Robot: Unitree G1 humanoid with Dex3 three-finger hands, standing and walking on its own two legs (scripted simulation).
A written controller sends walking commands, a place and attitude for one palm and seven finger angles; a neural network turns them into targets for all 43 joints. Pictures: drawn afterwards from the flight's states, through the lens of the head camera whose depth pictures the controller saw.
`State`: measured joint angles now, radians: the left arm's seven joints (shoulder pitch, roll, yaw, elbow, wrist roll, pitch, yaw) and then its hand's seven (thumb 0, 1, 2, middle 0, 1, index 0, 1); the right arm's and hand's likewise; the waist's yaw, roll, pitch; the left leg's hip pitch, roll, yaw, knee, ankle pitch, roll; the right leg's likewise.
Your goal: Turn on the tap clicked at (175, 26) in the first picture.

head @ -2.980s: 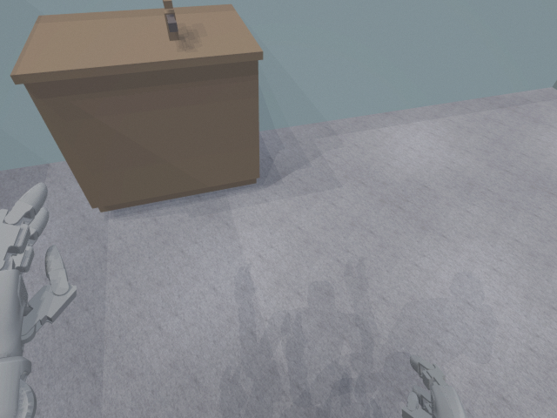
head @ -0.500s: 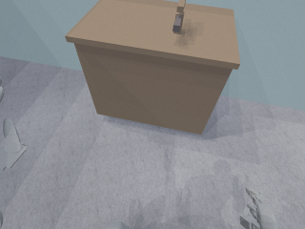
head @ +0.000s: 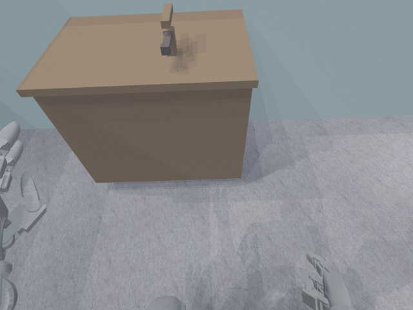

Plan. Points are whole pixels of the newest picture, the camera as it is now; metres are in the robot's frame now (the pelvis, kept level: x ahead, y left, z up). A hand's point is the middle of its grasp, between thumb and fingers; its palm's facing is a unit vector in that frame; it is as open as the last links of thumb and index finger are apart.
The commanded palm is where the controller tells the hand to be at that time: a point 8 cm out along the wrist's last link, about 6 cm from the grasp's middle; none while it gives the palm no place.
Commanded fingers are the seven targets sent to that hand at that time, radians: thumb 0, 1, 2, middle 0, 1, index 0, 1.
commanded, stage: turn to face it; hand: left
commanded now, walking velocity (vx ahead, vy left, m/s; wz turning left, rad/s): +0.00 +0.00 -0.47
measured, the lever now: (165, 49) +0.83 +0.19 +0.06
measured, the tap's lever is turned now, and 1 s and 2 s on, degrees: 0 0 0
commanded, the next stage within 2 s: take the last steps up to it in 0.36 s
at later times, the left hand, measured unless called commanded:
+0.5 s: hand (89, 214) +0.21 +0.17 +0.17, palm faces +0.19 -0.87 -0.45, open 7.4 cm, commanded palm +0.16 +0.23 +0.18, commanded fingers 0.00 0.90 0.90 -0.20 -0.30 -0.20 -0.30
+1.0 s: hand (76, 231) +0.19 +0.17 +0.18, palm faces +0.23 -0.88 -0.41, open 7.4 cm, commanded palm +0.15 +0.22 +0.18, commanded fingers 0.00 0.90 0.90 -0.20 -0.30 -0.20 -0.30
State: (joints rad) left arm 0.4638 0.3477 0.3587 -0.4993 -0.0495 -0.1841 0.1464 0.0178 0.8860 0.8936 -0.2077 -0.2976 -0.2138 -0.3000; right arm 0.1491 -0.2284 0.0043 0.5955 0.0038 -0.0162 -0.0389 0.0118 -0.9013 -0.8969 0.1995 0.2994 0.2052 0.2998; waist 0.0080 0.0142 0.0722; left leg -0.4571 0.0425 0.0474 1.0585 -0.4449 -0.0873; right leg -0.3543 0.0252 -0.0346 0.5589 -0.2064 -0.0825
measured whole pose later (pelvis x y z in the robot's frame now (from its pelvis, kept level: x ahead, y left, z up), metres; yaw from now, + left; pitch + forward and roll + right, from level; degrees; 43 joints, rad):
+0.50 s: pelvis -0.06 -0.01 -0.01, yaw -13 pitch -1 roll -1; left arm 0.41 0.36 0.34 -0.46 -0.01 -0.20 0.13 0.02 0.89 0.89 -0.20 -0.30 -0.21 -0.30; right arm 0.22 -0.15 0.04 0.58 0.01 -0.08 -0.01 0.01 -0.90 -0.90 0.20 0.30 0.21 0.30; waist 0.00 0.07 0.06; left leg -0.32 0.17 0.10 0.72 -0.37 -0.06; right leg -0.31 0.02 -0.11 0.61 -0.27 -0.04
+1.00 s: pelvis -0.07 -0.01 +0.00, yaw -14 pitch -1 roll -1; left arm 0.48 0.33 0.34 -0.42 0.00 -0.22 0.16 0.02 0.89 0.89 -0.20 -0.30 -0.21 -0.30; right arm 0.26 -0.19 0.00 0.64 0.00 -0.10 -0.07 0.01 -0.90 -0.90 0.19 0.30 0.20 0.30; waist 0.00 0.04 -0.02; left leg -0.21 0.08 0.09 0.51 -0.28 -0.01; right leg -0.36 -0.04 -0.12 0.75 -0.42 0.02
